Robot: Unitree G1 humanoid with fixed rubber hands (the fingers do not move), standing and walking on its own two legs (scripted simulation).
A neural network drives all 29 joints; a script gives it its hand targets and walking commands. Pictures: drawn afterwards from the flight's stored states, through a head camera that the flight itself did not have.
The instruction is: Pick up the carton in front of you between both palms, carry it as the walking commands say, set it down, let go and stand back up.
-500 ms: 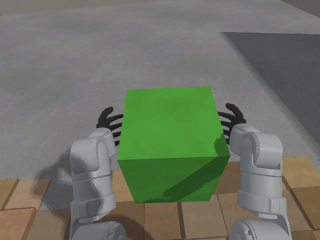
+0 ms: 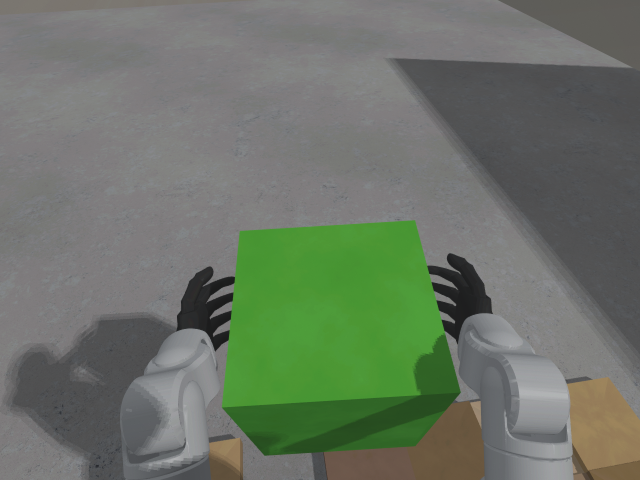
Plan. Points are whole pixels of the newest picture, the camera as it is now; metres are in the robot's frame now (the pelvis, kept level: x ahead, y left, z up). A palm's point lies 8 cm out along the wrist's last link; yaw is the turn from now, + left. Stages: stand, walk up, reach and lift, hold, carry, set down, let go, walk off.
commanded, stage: carry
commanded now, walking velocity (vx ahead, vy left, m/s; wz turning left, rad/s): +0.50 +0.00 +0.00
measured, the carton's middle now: (334, 346) +0.30 +0.00 +0.03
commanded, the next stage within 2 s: none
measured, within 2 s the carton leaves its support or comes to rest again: neither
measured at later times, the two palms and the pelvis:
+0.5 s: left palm (227, 164) +0.58 +0.16 +0.14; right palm (406, 142) +0.63 -0.14 +0.14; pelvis +0.30 -0.03 +0.02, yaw +3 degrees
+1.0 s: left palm (249, 91) +0.98 +0.17 +0.09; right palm (374, 85) +0.96 -0.13 +0.10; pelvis +0.62 +0.03 -0.02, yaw +2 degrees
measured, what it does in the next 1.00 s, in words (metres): walks ahead: right foot 0.04 m higher, then left foot 0.05 m lower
